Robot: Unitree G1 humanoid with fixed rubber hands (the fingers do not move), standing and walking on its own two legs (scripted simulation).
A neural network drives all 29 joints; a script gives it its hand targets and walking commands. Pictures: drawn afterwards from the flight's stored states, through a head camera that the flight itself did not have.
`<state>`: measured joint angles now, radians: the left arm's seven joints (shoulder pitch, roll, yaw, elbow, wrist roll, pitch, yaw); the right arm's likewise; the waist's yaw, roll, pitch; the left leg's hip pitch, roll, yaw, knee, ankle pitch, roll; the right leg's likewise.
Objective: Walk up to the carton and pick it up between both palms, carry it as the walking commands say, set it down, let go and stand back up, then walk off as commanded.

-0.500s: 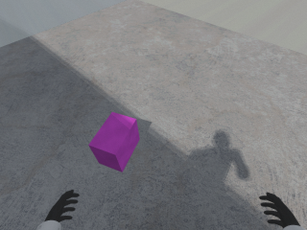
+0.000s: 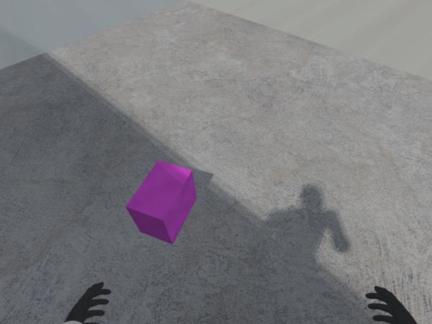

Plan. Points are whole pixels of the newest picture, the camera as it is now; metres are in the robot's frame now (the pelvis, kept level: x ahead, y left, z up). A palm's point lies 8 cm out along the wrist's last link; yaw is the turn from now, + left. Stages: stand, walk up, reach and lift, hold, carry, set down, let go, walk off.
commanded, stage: stand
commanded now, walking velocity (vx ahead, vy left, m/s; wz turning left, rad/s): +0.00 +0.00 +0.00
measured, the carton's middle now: (165, 201) +0.74 +0.33 -0.64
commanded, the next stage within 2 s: walk up in 1.58 s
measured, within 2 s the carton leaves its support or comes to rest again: neither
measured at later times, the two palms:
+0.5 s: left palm out of the picture +0.11 +0.31 -0.09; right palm out of the picture +0.10 -0.31 -0.09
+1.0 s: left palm out of the picture +0.10 +0.31 -0.09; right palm out of the picture +0.10 -0.31 -0.09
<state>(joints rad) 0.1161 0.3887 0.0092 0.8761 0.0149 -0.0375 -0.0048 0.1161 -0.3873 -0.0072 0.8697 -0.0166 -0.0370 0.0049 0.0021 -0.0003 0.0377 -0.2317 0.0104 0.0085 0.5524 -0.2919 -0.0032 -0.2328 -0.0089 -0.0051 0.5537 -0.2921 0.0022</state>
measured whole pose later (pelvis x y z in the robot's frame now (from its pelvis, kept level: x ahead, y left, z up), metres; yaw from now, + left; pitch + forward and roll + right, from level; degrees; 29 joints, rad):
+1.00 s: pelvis +0.00 +0.00 +0.01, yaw +0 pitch -2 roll +0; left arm 0.08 0.40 0.00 1.06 0.01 -0.02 0.00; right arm 0.08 -0.39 0.00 1.05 -0.01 -0.02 0.00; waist 0.00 0.00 0.04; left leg -0.12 0.01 0.01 0.35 -0.19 -0.01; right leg -0.13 -0.01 0.00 0.35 -0.19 0.01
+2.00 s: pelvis +0.04 +0.04 +0.00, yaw +9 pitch -2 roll -1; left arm 0.23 0.52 0.11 0.86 0.05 -0.07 -0.01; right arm 0.20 -0.47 -0.11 0.87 -0.03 0.01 0.13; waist 0.01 0.00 0.07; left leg -0.40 0.09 0.01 0.69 -0.31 0.00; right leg -0.06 -0.10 -0.15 0.44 -0.32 0.03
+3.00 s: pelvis +0.27 +0.13 -0.03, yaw +23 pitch -2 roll -1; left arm 0.24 0.45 0.03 0.76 0.01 -0.03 0.00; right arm 0.17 -0.45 -0.04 0.75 0.00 -0.04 -0.01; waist 0.02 0.00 0.08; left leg -0.42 -0.01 -0.04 0.80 -0.35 0.00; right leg -0.34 -0.06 -0.03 0.79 -0.42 0.04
